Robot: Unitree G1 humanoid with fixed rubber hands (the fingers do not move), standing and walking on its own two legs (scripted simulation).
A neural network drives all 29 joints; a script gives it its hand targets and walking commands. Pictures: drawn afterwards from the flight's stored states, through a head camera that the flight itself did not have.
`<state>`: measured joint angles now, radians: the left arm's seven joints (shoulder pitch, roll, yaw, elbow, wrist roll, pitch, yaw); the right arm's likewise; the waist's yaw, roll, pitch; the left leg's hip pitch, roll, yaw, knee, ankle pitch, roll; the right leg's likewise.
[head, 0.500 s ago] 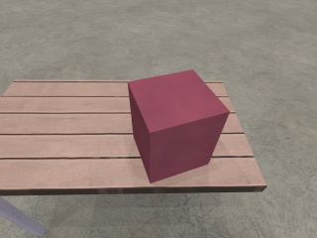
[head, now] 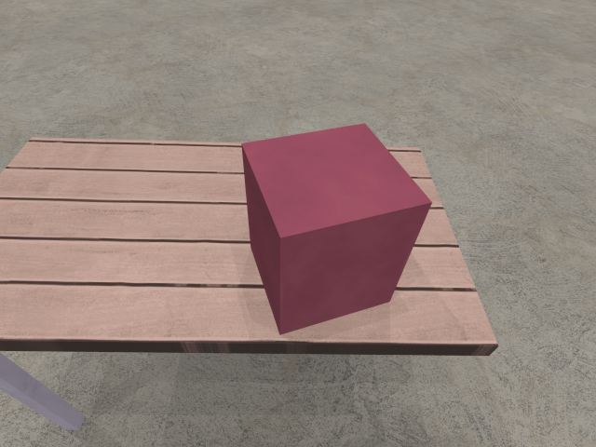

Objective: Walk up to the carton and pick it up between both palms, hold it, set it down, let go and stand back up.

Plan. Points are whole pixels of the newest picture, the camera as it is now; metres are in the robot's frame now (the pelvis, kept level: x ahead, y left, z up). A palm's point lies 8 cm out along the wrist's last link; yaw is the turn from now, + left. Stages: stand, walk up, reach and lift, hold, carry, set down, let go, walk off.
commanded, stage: walk up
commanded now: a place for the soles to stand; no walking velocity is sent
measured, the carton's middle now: (322, 229) +0.47 -0.05 +0.02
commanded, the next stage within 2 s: reach and lift in 0.36 s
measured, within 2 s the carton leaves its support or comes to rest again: neither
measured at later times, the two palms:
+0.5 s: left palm out of the picture +0.15 +0.29 -0.12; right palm out of the picture +0.14 -0.31 -0.11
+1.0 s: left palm (123, 437) +0.19 +0.23 -0.07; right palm (541, 441) +0.16 -0.33 -0.06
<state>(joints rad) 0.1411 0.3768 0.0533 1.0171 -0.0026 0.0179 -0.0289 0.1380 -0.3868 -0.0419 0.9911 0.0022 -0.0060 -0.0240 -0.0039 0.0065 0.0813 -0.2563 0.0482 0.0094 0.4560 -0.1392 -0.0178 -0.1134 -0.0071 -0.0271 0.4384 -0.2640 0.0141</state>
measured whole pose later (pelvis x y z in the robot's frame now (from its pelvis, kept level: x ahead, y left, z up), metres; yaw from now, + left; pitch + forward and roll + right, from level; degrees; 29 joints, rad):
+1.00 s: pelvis +0.03 -0.03 +0.00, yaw -1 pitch -4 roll +1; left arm 0.21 0.23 0.10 0.42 0.07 0.33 0.06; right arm 0.19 -0.36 -0.08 0.72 0.05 -0.10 0.13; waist 0.00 -0.05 0.07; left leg -0.16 0.06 0.01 0.41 -0.17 -0.07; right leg -0.05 0.01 -0.02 0.45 -0.32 -0.03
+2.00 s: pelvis +0.04 -0.04 +0.00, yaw -2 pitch -2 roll +1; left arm 0.35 -0.02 0.00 0.16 0.05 0.02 0.23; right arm 0.18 -0.43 0.12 0.66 0.36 -0.33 0.23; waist 0.04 -0.04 -0.05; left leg -0.16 0.08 0.02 0.34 -0.15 -0.09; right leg -0.08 0.03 0.00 0.42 -0.31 -0.05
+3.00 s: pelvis +0.02 -0.05 +0.01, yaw -5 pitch +0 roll +0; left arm -0.05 -0.08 0.09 0.00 0.04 0.37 0.28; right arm -0.28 -0.48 0.17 0.65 0.46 -0.09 0.16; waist 0.07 -0.02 -0.03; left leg -0.18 0.10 -0.02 0.28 -0.09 -0.10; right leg -0.13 0.07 0.03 0.38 -0.24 -0.06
